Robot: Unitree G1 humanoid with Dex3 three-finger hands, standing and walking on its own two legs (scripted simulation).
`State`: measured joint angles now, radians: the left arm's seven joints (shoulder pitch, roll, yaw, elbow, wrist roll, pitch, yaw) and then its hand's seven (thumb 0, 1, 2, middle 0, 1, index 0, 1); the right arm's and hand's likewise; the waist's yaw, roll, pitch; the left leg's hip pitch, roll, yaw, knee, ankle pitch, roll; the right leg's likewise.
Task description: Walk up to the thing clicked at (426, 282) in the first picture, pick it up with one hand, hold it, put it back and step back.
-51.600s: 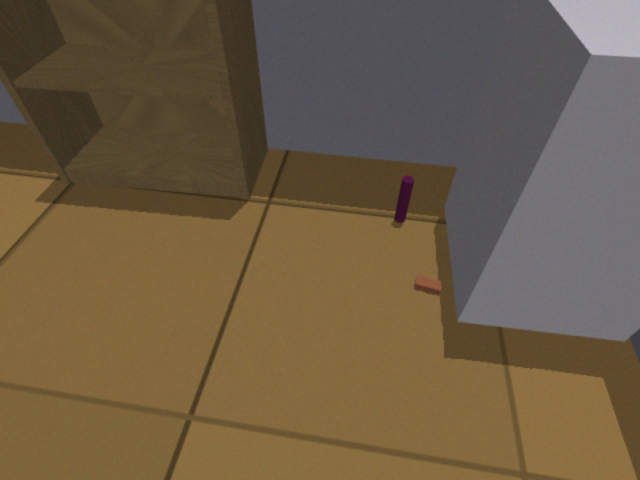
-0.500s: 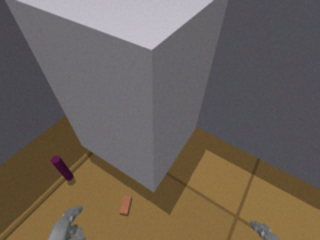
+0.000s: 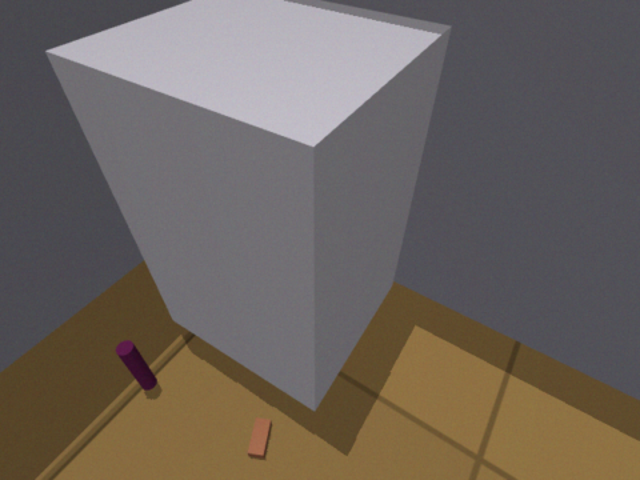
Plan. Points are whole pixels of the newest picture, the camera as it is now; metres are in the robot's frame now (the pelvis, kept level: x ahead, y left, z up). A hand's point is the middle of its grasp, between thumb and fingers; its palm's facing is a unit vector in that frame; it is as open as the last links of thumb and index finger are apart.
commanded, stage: stand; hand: left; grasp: from above
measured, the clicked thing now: (260, 437) +0.42 +0.20 -0.76
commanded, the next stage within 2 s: step back in 1.86 s
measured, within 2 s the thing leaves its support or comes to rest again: neither
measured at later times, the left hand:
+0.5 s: hand out of the picture +0.03 +0.23 -0.16, palm faces +0.01 -0.94 -0.33, open 7.4 cm
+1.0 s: hand out of the picture +0.09 +0.22 -0.15, palm faces +0.00 -0.94 -0.33, open 7.4 cm
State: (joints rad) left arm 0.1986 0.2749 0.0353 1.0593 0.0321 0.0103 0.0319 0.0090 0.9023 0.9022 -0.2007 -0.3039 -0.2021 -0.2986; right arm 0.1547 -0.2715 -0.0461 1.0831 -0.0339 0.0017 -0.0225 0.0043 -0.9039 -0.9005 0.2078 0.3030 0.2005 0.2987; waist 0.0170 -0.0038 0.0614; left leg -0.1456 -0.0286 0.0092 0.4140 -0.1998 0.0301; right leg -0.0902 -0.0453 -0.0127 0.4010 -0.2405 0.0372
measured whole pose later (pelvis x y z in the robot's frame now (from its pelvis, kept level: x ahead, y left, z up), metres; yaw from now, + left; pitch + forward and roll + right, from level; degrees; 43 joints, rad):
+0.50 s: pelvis -0.01 -0.01 +0.00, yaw +0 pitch -3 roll +0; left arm 0.17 0.30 0.03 1.14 0.03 -0.01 0.02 0.01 0.90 0.90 -0.20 -0.30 -0.20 -0.30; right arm 0.14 -0.31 -0.04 1.15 -0.03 0.00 -0.01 0.00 -0.90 -0.90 0.21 0.30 0.20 0.30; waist 0.00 0.01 0.06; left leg -0.13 -0.01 0.00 0.34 -0.15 0.01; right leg -0.08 -0.03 -0.02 0.34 -0.20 0.02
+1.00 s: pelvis +0.01 -0.02 +0.01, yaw +0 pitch -3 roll +0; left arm 0.11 0.30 0.03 1.14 0.02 -0.01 0.01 0.01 0.90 0.90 -0.20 -0.30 -0.20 -0.30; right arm 0.11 -0.32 -0.02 1.16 -0.02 -0.01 -0.01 0.00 -0.90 -0.90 0.21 0.30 0.20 0.30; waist 0.00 0.01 0.06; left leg -0.11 0.00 0.00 0.32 -0.16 0.00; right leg -0.06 -0.01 -0.02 0.31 -0.20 0.01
